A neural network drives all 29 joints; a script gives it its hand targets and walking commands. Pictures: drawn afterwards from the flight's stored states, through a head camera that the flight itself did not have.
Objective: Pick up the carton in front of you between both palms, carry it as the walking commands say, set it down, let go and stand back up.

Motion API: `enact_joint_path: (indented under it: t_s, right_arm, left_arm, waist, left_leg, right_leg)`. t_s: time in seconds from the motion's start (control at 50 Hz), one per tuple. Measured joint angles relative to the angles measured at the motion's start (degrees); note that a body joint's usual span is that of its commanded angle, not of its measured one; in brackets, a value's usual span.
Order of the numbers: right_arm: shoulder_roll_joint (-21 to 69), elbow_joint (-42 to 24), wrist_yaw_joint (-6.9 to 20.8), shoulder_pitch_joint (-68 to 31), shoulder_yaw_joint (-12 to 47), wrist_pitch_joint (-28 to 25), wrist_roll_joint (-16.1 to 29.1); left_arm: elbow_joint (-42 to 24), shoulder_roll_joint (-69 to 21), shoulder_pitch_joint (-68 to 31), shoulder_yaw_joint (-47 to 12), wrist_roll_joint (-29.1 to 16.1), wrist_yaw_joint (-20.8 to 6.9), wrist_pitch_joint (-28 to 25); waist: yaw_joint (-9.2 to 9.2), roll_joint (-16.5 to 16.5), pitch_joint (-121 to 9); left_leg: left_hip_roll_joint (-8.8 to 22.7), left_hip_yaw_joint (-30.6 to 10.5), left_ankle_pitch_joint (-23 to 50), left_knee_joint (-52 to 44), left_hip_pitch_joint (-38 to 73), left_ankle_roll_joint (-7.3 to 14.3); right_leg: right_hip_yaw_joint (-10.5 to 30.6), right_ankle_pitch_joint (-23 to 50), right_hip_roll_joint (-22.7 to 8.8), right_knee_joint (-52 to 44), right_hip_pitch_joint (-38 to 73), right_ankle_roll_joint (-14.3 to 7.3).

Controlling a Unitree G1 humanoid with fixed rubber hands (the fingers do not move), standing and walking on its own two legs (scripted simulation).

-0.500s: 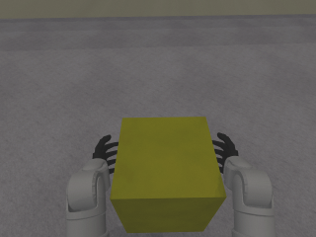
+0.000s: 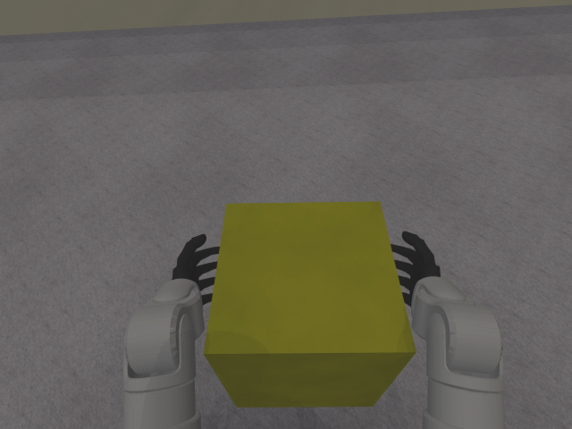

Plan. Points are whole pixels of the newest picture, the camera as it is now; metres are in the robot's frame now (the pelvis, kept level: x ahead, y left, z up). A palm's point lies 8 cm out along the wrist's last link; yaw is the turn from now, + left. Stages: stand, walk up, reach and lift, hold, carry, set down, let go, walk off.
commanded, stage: carry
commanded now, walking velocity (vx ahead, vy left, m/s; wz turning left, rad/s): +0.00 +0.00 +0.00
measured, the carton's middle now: (303, 311) +0.28 +0.00 -0.01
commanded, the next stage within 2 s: none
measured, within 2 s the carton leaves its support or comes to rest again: neither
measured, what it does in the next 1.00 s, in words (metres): steps on the spot: left foot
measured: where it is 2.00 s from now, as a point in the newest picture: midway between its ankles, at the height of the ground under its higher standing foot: outside the picture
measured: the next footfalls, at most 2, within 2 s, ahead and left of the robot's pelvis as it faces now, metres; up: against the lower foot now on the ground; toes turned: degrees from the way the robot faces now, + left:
left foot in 0.04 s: +0.04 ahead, +0.13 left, +0.00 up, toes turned +2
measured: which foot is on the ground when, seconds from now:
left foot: up 0.00-0.02, down 0.04-1.00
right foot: down 0.00-1.00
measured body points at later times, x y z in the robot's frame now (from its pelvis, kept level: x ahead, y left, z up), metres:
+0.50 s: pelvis +0.09 +0.02 -0.01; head +0.08 +0.02 +0.44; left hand +0.37 +0.17 +0.07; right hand +0.37 -0.13 +0.08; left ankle +0.01 +0.12 -0.74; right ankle +0.07 -0.09 -0.74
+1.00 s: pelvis +0.06 +0.02 +0.00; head +0.03 +0.02 +0.44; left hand +0.33 +0.17 +0.06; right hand +0.33 -0.13 +0.06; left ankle +0.00 +0.12 -0.74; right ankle +0.07 -0.09 -0.74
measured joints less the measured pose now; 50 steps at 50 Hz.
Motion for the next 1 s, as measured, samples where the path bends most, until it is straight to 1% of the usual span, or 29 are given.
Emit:
enact_joint_path:
  t_s: [0.02, 0.06, 0.08, 0.14, 0.18, 0.28, 0.38, 0.56, 0.66, 0.78, 0.88, 1.0]
  right_arm:
    - [0.0, -0.26, -0.02, 0.06, 0.21, -0.21, 0.02]
    - [-0.01, -0.86, -0.06, 0.41, 0.69, -0.55, 0.11]
    - [-0.05, -1.09, -0.12, 0.77, 1.02, -0.62, 0.17]
    - [-0.09, -1.44, -0.2, 0.88, 1.31, -0.18, 0.17]
    - [-0.03, -0.71, -0.15, 0.34, 1.06, -0.06, 0.12]
    - [0.01, 2.88, 0.15, 0.06, 0.51, 0.1, -0.25]
    - [-0.03, 3.33, 0.16, 0.28, 0.54, 0.35, -0.22]
    - [-0.03, 1.68, 0.1, 0.39, 0.66, 0.11, -0.06]
    - [-0.06, 1.74, 0.1, 0.57, 0.73, 0.11, -0.08]
    - [-0.13, 2.07, 0.1, 1.13, 0.95, 0.33, -0.1]
    - [-0.22, 3.54, 0.34, 1.97, 1.18, -0.56, -0.44]
    - [-0.33, 6.91, 0.9, 3.02, 1.62, -3.25, -1.49]
  left_arm:
    - [-0.44, 0.04, 0.28, -0.03, -0.07, -0.02, -0.25]
    - [-1.43, 0.15, 1.06, -0.2, -0.18, -0.07, -0.67]
    - [-1.81, 0.22, 1.47, -0.28, -0.24, -0.09, -0.68]
    - [-2.34, 0.24, 1.51, -0.2, -0.24, -0.11, -0.03]
    - [-1.9, 0.18, 1.02, 0.09, -0.01, -0.15, 0.3]
    - [1.23, 0.15, 0.67, 0.43, 0.77, -0.27, 0.96]
    - [1.51, 0.18, 0.78, 0.36, 0.92, -0.23, 1.46]
    - [0.1, 0.15, 0.71, 0.19, 0.65, -0.13, 1.18]
    - [0.19, 0.17, 0.87, 0.12, 0.65, -0.13, 1.16]
    - [0.48, 0.24, 1.45, -0.14, 0.74, -0.14, 1.41]
    - [2.04, 0.33, 2.22, -0.45, 1.12, -0.42, 0.5]
    - [5.47, 0.44, 3.32, -0.95, 2.11, -0.95, -2.27]
  waist:
    - [-0.06, -0.05, 0.18]
    - [0.0, 0.11, -0.06]
    - [-0.05, -0.05, -0.69]
    - [-0.08, -0.94, -3.37]
    - [-0.1, -1.45, -5.15]
    - [-0.21, -2.0, -7.87]
    - [-0.16, -2.08, -7.46]
    - [-0.17, -1.83, -6.39]
    - [-0.23, -1.82, -6.36]
    - [-0.3, -1.82, -6.27]
    - [-0.36, -1.84, -6.79]
    - [-0.41, -1.91, -6.98]
  left_leg:
    - [0.24, 0.45, 3.61, -3.79, -0.03, -0.02]
    - [1.13, 1.35, 14.38, -8.35, 1.38, -0.03]
    - [1.24, 1.68, 15.13, -8.72, 2.37, 0.06]
    - [1.01, 2.08, 10.65, -8.53, 4.14, 0.44]
    - [0.81, 2.22, 8.97, -8.12, 4.64, 0.54]
    - [0.53, 2.56, 7.4, -6.64, 5.28, 0.4]
    - [0.3, 3.04, 6.8, -6.0, 5.74, 0.5]
    - [0.24, 3.57, 6.13, -5.36, 5.34, 0.78]
    - [0.26, 3.81, 5.0, -5.12, 5.27, 1.24]
    - [0.3, 3.98, 5.54, -4.86, 5.37, 1.33]
    - [0.31, 4.11, 6.49, -5.4, 5.39, 1.41]
    - [0.26, 4.22, 7.69, -5.96, 5.14, 1.56]
  right_leg:
    - [0.06, -0.47, 0.01, -0.01, 0.65, 0.18]
    - [0.24, -2.12, 0.35, 0.98, 1.88, 0.64]
    - [0.39, -3.13, 0.35, 1.56, 2.43, 0.94]
    - [0.66, -5.79, -0.08, 3.14, 3.3, 1.8]
    - [0.88, -7.42, -0.46, 4.66, 3.24, 2.26]
    - [1.76, -9.77, -1.21, 8.15, 2.96, 3.46]
    - [2.53, -10.83, -1.59, 9.16, 3.28, 4.18]
    - [3.32, -11.47, -1.76, 9.56, 2.99, 4.38]
    - [3.48, -12.41, -1.81, 9.97, 2.8, 4.19]
    - [3.51, -11.68, -1.87, 9.91, 3.02, 4.06]
    - [3.5, -10.51, -1.81, 8.99, 3.18, 3.91]
    - [3.52, -9.04, -1.77, 7.93, 3.14, 3.75]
